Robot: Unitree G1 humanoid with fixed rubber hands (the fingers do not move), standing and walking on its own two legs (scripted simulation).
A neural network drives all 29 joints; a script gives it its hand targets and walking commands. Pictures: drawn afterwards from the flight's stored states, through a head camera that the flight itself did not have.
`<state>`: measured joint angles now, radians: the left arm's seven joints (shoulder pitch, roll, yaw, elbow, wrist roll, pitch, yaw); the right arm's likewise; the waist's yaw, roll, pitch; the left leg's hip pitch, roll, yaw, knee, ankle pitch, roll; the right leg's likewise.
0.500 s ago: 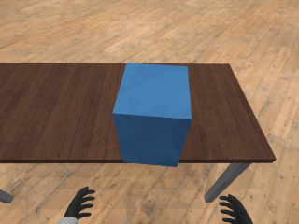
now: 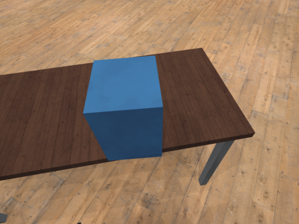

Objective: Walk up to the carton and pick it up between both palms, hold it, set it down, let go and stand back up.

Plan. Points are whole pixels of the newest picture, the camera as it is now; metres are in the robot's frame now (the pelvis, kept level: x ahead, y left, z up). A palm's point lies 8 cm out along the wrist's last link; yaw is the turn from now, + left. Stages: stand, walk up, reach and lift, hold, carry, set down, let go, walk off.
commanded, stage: stand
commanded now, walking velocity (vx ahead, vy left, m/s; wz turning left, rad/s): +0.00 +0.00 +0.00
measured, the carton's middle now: (130, 111) +0.43 +0.09 +0.03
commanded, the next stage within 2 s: none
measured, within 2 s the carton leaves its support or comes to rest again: neither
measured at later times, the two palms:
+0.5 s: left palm out of the picture +0.04 +0.30 -0.10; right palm out of the picture +0.09 -0.21 -0.11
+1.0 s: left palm out of the picture +0.03 +0.30 -0.11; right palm out of the picture +0.11 -0.21 -0.10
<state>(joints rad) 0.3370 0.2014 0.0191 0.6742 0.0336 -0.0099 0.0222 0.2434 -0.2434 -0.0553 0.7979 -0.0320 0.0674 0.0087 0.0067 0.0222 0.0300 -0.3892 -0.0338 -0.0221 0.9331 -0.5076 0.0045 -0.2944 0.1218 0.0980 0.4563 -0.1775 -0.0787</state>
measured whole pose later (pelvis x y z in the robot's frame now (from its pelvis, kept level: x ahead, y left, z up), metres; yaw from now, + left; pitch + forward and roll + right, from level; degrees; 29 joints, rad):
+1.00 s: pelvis -0.03 +0.02 -0.01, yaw +11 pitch -3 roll -1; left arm 0.26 0.27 0.02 0.70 0.02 -0.01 0.01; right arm 0.35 -0.26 -0.02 0.63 -0.01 0.00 0.00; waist 0.01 0.01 0.03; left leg -0.27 -0.13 -0.16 0.60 -0.27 0.05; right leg -0.28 0.00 -0.07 0.58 -0.26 -0.02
